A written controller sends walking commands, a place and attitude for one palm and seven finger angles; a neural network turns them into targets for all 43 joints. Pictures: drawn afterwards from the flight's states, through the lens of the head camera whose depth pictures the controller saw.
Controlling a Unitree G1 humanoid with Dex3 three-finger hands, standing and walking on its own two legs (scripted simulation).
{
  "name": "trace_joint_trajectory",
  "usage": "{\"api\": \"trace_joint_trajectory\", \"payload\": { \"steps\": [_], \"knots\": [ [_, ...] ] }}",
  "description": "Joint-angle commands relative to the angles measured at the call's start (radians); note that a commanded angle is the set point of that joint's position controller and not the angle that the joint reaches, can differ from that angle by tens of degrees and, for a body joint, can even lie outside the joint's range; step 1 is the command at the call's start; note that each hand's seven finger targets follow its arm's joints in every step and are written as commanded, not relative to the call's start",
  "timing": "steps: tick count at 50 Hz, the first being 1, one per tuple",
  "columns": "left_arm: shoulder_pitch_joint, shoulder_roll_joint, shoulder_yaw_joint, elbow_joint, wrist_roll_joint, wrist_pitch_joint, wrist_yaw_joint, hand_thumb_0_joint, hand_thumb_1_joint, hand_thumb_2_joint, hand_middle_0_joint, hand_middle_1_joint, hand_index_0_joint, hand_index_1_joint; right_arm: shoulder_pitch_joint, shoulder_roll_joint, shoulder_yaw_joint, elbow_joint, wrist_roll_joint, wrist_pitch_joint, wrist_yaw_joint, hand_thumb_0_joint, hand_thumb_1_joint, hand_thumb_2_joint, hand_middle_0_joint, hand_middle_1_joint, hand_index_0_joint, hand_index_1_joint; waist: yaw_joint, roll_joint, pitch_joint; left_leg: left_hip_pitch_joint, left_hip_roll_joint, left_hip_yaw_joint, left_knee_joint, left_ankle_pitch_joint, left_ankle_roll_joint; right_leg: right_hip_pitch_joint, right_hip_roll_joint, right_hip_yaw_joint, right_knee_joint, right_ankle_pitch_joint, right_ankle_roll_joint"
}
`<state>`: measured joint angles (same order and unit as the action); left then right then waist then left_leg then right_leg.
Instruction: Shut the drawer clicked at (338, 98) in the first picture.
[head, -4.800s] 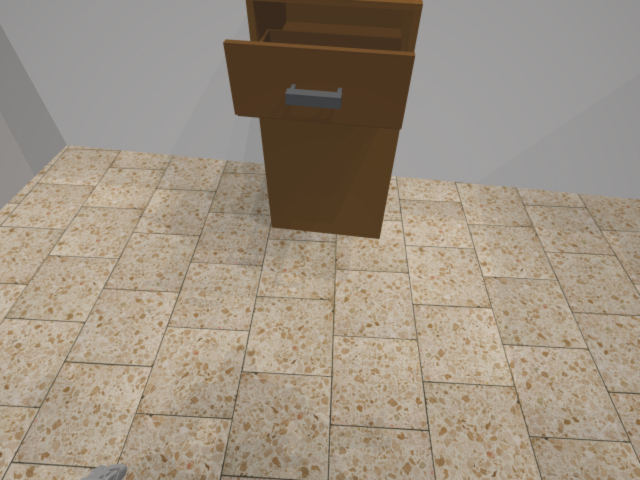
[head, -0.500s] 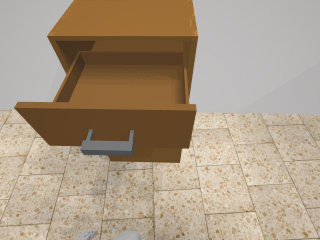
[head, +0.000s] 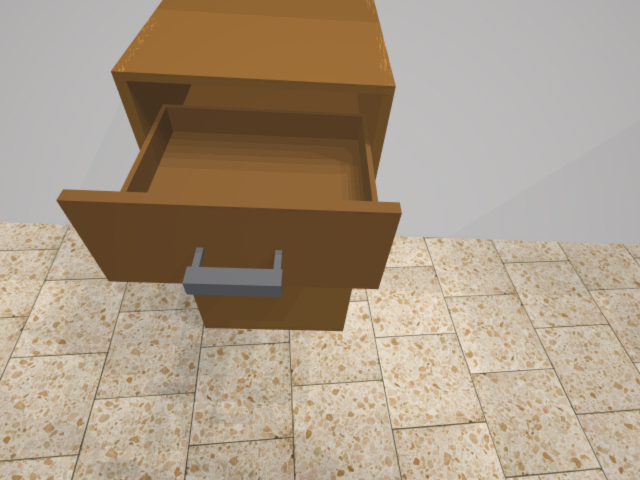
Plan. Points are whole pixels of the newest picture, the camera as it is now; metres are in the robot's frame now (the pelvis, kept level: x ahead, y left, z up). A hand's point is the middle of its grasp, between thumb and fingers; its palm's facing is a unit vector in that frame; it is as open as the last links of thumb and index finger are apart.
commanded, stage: come to a stop and stand still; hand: left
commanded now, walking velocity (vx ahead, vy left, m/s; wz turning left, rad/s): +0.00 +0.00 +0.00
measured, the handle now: (236, 268) +0.38 +0.14 +0.03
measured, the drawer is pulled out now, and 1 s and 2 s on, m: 0.29 0.29 0.29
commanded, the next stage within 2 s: look again from close up in 0.52 s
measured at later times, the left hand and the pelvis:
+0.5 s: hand out of the picture -0.01 +0.11 -0.18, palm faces +0.07 -0.98 -0.16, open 7.3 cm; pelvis +0.01 -0.05 +0.00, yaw +1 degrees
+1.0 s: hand out of the picture +0.02 +0.18 -0.18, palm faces +0.01 -0.98 -0.22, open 7.3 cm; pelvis +0.01 +0.00 -0.01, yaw +0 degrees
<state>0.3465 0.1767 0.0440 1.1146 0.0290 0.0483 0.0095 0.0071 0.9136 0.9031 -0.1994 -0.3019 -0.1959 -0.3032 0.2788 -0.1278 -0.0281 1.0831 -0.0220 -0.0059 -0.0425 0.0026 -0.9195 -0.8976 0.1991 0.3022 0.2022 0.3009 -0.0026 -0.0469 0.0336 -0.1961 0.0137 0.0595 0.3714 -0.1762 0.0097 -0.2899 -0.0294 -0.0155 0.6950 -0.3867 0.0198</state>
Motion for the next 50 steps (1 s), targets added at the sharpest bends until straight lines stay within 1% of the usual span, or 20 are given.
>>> {"api": "trace_joint_trajectory", "payload": {
  "steps": [1,2,3,4,5,8,12,30,31,32,33,34,35,36,38,40,41,44,47,50],
  "knots": [
    [0.079,0.018,-0.004,-0.013,-0.010,-0.045,0.011,0.000,0.900,0.900,-0.200,-0.300,-0.200,-0.300,0.045,-0.153,-0.031,-0.001,0.008,-0.009,-0.006,0.000,-0.900,-0.900,0.200,0.300,0.200,0.300,0.022,0.135,-0.023,-0.037,0.173,-0.185,-0.038,-0.005,0.082,0.152,-0.006,-0.013,-0.340,0.195,-0.004],
    [0.086,0.050,-0.003,-0.003,-0.008,-0.054,0.018,0.000,0.900,0.900,-0.200,-0.300,-0.200,-0.300,0.055,-0.109,-0.024,0.003,0.017,-0.011,-0.003,0.000,-0.900,-0.900,0.200,0.300,0.200,0.300,0.017,0.048,-0.008,-0.111,0.114,-0.122,0.033,-0.040,0.034,0.206,-0.079,0.088,-0.399,0.204,-0.025],
    [0.070,0.084,-0.004,0.003,-0.012,-0.061,0.020,0.000,0.900,0.900,-0.200,-0.300,-0.200,-0.300,0.053,-0.067,-0.010,0.001,0.020,-0.010,0.003,0.000,-0.900,-0.900,0.200,0.300,0.200,0.300,0.004,-0.034,0.007,-0.115,0.049,-0.050,0.074,-0.106,-0.007,0.164,-0.168,0.166,-0.439,0.189,-0.064],
    [0.053,0.098,-0.003,0.003,-0.014,-0.066,0.019,0.000,0.900,0.900,-0.200,-0.300,-0.200,-0.300,0.046,-0.047,-0.001,0.000,0.013,-0.004,0.008,0.000,-0.900,-0.900,0.200,0.300,0.200,0.300,-0.001,-0.095,0.008,-0.080,0.028,-0.027,0.092,-0.105,-0.020,0.104,-0.198,0.196,-0.463,0.198,-0.094],
    [0.042,0.099,-0.001,0.001,-0.016,-0.074,0.020,0.000,0.900,0.900,-0.200,-0.300,-0.200,-0.300,0.043,-0.043,0.001,0.004,0.005,0.004,0.008,0.000,-0.900,-0.900,0.200,0.300,0.200,0.300,0.003,-0.211,0.014,-0.065,0.030,-0.024,0.112,-0.129,-0.020,0.074,-0.184,0.207,-0.491,0.192,-0.099],
    [-0.003,0.049,-0.015,-0.001,-0.023,-0.077,0.025,0.000,0.900,0.900,-0.200,-0.300,-0.200,-0.300,0.091,-0.046,0.005,0.053,0.006,-0.002,0.005,0.000,-0.900,-0.900,0.200,0.300,0.200,0.300,-0.024,-0.063,0.026,-0.007,0.060,-0.045,0.069,0.033,-0.023,0.080,-0.141,0.128,-0.412,0.357,-0.100],
    [0.012,0.040,-0.015,0.010,-0.028,-0.067,0.028,0.000,0.900,0.900,-0.200,-0.300,-0.200,-0.300,0.090,-0.048,0.006,0.078,0.008,-0.002,-0.002,0.000,-0.900,-0.900,0.200,0.300,0.200,0.300,-0.005,0.044,0.046,0.020,0.079,-0.054,0.031,0.111,-0.026,0.082,-0.085,0.085,-0.392,0.319,-0.063],
    [0.037,0.036,-0.014,-0.003,-0.023,-0.064,0.031,0.000,0.900,0.900,-0.200,-0.300,-0.200,-0.300,0.060,-0.063,0.002,0.060,0.010,0.003,-0.007,0.000,-0.900,-0.900,0.200,0.300,0.200,0.300,0.005,0.029,0.034,0.066,0.086,-0.060,0.014,0.113,-0.022,0.093,-0.069,0.081,-0.400,0.324,-0.049],
    [0.136,0.079,-0.009,0.028,-0.005,-0.104,0.074,0.000,0.900,0.900,-0.200,-0.300,-0.200,-0.300,-0.074,-0.097,0.004,-0.021,0.019,-0.019,0.006,0.000,-0.900,-0.900,0.200,0.300,0.200,0.300,0.061,-0.031,0.061,-0.091,0.066,-0.005,0.298,-0.012,-0.042,0.123,-0.165,0.198,-0.376,0.968,0.043],
    [0.101,0.114,-0.006,-0.021,-0.002,-0.116,0.069,0.000,0.900,0.900,-0.200,-0.300,-0.200,-0.300,-0.002,-0.048,0.007,-0.064,0.016,-0.008,0.013,0.000,-0.900,-0.900,0.200,0.300,0.200,0.300,-0.008,-0.016,-0.012,-0.140,0.043,-0.069,0.336,-0.194,-0.010,0.195,-0.213,0.194,-0.323,1.009,-0.007],
    [0.067,0.096,-0.014,-0.039,0.002,-0.115,0.063,0.000,0.900,0.900,-0.200,-0.300,-0.200,-0.300,0.008,-0.047,0.006,-0.067,0.018,-0.012,0.016,0.000,-0.900,-0.900,0.200,0.300,0.200,0.300,-0.013,0.012,-0.041,-0.134,0.052,-0.056,0.325,-0.214,-0.006,0.186,-0.191,0.147,-0.300,0.891,-0.092],
    [0.044,0.100,-0.015,-0.060,0.000,-0.117,0.058,0.000,0.900,0.900,-0.200,-0.300,-0.200,-0.300,0.037,-0.038,0.009,-0.071,0.020,-0.015,0.020,0.000,-0.900,-0.900,0.200,0.300,0.200,0.300,-0.023,-0.019,-0.090,-0.113,0.034,-0.035,0.272,-0.185,-0.011,0.216,-0.164,0.124,-0.281,0.835,-0.124],
    [0.025,0.100,-0.013,-0.075,-0.005,-0.114,0.056,0.000,0.900,0.900,-0.200,-0.300,-0.200,-0.300,0.053,-0.042,0.016,-0.064,0.015,-0.018,0.023,0.000,-0.900,-0.900,0.200,0.300,0.200,0.300,-0.020,0.026,-0.116,-0.046,0.024,-0.016,0.199,-0.094,-0.016,0.219,-0.145,0.106,-0.257,0.794,-0.137],
    [0.023,0.093,-0.017,-0.081,-0.011,-0.112,0.055,0.000,0.900,0.900,-0.200,-0.300,-0.200,-0.300,0.069,-0.050,0.015,-0.064,0.016,-0.020,0.021,0.000,-0.900,-0.900,0.200,0.300,0.200,0.300,-0.031,0.016,-0.092,0.001,0.031,-0.028,0.132,-0.047,-0.012,0.164,-0.126,0.100,-0.242,0.665,-0.121],
    [0.021,0.059,-0.028,-0.087,-0.016,-0.096,0.050,0.000,0.900,0.900,-0.200,-0.300,-0.200,-0.300,0.081,-0.104,0.014,-0.061,0.011,-0.027,0.014,0.000,-0.900,-0.900,0.200,0.300,0.200,0.300,-0.020,0.071,-0.031,0.009,0.096,-0.085,0.102,0.119,0.016,0.087,-0.060,0.077,-0.241,0.393,-0.082],
    [0.021,0.061,-0.032,-0.082,-0.015,-0.077,0.044,0.000,0.900,0.900,-0.200,-0.300,-0.200,-0.300,0.057,-0.114,0.021,-0.062,0.008,-0.028,0.010,0.000,-0.900,-0.900,0.200,0.300,0.200,0.300,-0.001,0.193,0.016,-0.020,0.105,-0.123,0.063,0.168,0.033,0.087,-0.033,0.059,-0.241,0.233,-0.071],
    [0.023,0.063,-0.033,-0.082,-0.012,-0.071,0.043,0.000,0.900,0.900,-0.200,-0.300,-0.200,-0.300,0.049,-0.122,0.021,-0.069,0.009,-0.025,0.010,0.000,-0.900,-0.900,0.200,0.300,0.200,0.300,0.003,0.161,0.059,-0.060,0.109,-0.133,0.051,0.126,0.038,0.082,-0.026,0.052,-0.253,0.170,-0.066],
    [0.010,0.068,-0.041,-0.082,-0.013,-0.063,0.036,0.000,0.900,0.900,-0.200,-0.300,-0.200,-0.300,0.037,-0.138,0.024,-0.077,0.009,-0.020,0.015,0.000,-0.900,-0.900,0.200,0.300,0.200,0.300,0.003,0.059,0.115,-0.096,0.089,-0.141,-0.003,-0.064,0.037,0.047,-0.032,0.065,-0.285,0.083,-0.062],
    [0.004,0.076,-0.042,-0.090,-0.012,-0.058,0.031,0.000,0.900,0.900,-0.200,-0.300,-0.200,-0.300,0.029,-0.152,0.024,-0.077,0.006,-0.021,0.018,0.000,-0.900,-0.900,0.200,0.300,0.200,0.300,0.010,0.089,0.118,-0.107,0.093,-0.165,-0.058,-0.134,0.044,0.055,-0.030,0.056,-0.274,0.078,-0.056],
    [-0.003,0.088,-0.040,-0.092,-0.014,-0.058,0.027,0.000,0.900,0.900,-0.200,-0.300,-0.200,-0.300,0.034,-0.158,0.026,-0.071,0.008,-0.028,0.017,0.000,-0.900,-0.900,0.200,0.300,0.200,0.300,0.012,0.088,0.066,-0.065,0.096,-0.159,-0.063,-0.055,0.047,0.086,-0.037,0.048,-0.267,0.124,-0.050]
  ]
}}
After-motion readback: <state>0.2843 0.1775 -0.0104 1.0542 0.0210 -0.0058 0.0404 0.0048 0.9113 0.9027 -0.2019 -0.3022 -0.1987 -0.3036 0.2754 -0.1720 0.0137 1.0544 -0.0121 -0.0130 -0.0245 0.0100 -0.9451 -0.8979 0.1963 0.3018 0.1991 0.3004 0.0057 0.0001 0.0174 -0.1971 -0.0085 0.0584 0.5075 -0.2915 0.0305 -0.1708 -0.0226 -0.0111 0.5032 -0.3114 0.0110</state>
